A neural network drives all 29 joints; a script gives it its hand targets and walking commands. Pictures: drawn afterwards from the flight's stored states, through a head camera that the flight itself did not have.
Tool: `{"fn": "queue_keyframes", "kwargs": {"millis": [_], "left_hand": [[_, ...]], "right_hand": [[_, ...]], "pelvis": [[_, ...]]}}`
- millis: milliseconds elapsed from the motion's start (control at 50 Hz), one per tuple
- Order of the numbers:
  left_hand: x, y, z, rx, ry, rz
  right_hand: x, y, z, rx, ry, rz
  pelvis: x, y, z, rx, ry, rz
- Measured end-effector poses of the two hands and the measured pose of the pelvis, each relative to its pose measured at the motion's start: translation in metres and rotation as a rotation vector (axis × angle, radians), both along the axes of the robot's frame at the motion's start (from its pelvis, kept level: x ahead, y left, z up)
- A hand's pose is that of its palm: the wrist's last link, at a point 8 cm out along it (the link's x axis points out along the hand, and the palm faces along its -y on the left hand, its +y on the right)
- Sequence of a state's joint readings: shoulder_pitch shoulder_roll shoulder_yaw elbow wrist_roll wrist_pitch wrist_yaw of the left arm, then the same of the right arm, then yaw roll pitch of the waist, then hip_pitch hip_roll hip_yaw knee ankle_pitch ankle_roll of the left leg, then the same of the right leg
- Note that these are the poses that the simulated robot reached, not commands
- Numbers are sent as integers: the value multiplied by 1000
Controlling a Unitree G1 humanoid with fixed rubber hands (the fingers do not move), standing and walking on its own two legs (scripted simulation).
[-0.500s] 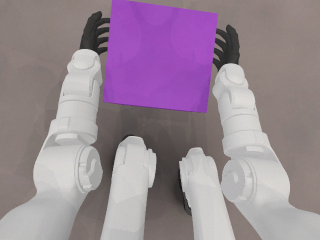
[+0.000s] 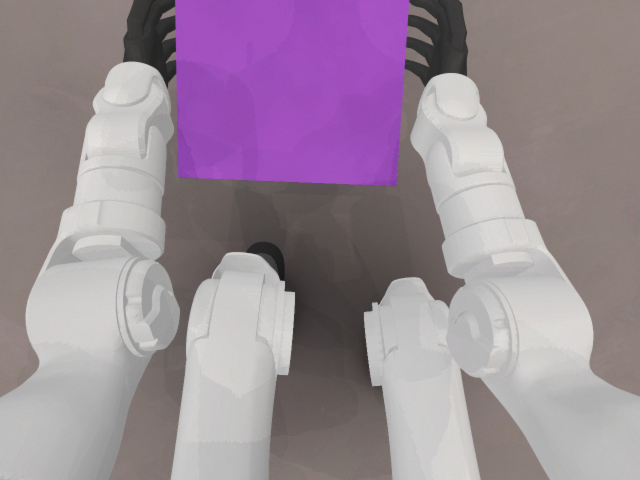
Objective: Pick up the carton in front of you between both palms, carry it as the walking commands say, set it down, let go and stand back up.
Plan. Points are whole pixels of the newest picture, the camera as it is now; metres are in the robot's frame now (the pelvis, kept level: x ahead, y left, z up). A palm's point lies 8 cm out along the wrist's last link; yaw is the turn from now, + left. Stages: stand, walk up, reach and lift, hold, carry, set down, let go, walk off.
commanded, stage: set down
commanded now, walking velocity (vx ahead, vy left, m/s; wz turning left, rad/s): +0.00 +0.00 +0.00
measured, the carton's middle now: (297, 100) +0.49 +0.13 -0.25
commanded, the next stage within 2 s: none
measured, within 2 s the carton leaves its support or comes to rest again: rests again in 0.24 s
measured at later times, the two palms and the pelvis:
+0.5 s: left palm (160, 75) +0.48 +0.27 -0.19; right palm (444, 83) +0.52 -0.03 -0.18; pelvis -0.01 +0.00 -0.01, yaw +0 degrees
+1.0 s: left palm (138, 96) +0.46 +0.31 -0.22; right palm (457, 94) +0.52 -0.06 -0.21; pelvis -0.01 +0.01 -0.02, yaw +0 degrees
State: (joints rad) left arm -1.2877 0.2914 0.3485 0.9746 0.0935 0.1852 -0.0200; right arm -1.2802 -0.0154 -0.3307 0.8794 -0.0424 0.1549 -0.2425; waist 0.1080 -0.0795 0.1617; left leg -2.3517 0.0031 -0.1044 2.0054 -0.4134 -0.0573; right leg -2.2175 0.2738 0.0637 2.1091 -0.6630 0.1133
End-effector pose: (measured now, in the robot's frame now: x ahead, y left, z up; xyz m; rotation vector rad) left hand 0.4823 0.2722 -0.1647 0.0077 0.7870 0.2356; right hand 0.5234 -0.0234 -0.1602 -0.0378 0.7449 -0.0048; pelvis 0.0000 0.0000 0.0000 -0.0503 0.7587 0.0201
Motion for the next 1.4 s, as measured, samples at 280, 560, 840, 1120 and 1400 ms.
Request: {"fn": "queue_keyframes", "kwargs": {"millis": [280, 560, 840, 1120, 1400], "left_hand": [[-5, -1, -21, -8, 37, -16], [-2, -3, -23, -29, 31, -52], [1, 1, -29, -45, 3, -44], [-19, 57, -50, 35, -31, 93], [-3, 52, 49, 7, -137, 51]], "right_hand": [[-2, -3, -15, -14, 23, 39], [-1, -11, -23, -15, 28, 68], [2, -13, -25, -8, 4, 114], [-5, -40, -52, -54, -6, 100], [9, -21, 53, -64, -100, 54]], "pelvis": [[-3, 0, -6, 8, -37, -9], [-7, 2, -14, 12, -60, -12], [-10, 1, -18, 10, -96, -17], [-14, 9, -19, 7, -135, -6], [-9, 11, 20, -13, -108, 36]]}}
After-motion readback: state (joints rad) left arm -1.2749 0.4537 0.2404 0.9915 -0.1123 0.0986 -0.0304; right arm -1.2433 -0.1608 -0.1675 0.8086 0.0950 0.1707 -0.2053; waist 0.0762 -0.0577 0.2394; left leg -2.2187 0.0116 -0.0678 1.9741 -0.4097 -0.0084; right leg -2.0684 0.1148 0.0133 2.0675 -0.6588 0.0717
